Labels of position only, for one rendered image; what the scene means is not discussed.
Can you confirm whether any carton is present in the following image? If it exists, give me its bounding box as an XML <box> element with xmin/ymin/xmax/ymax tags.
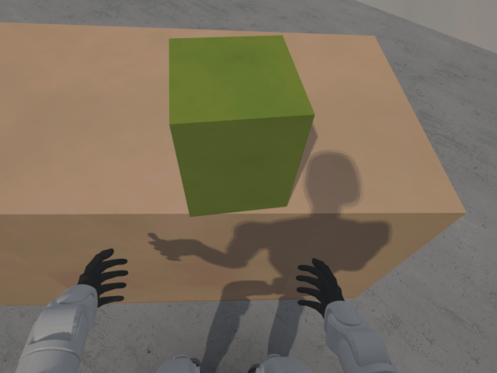
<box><xmin>169</xmin><ymin>35</ymin><xmax>315</xmax><ymax>217</ymax></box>

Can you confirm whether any robot right shin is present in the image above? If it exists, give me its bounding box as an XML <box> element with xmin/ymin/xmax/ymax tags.
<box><xmin>262</xmin><ymin>354</ymin><xmax>280</xmax><ymax>364</ymax></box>

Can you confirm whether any robot right forearm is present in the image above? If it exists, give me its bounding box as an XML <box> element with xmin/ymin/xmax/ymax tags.
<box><xmin>324</xmin><ymin>301</ymin><xmax>398</xmax><ymax>373</ymax></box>

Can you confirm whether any left robot hand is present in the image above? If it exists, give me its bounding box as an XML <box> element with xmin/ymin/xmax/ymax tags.
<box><xmin>78</xmin><ymin>249</ymin><xmax>128</xmax><ymax>308</ymax></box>

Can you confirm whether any robot right thigh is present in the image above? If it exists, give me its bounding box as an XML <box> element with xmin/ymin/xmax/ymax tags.
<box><xmin>255</xmin><ymin>357</ymin><xmax>314</xmax><ymax>373</ymax></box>

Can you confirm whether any right robot hand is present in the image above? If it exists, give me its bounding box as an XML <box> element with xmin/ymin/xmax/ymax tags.
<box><xmin>296</xmin><ymin>258</ymin><xmax>345</xmax><ymax>318</ymax></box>

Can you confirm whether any pedestal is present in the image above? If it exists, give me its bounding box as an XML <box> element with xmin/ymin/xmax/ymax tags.
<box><xmin>0</xmin><ymin>23</ymin><xmax>467</xmax><ymax>306</ymax></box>

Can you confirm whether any robot left forearm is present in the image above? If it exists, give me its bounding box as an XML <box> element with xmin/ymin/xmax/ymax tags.
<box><xmin>16</xmin><ymin>284</ymin><xmax>98</xmax><ymax>373</ymax></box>

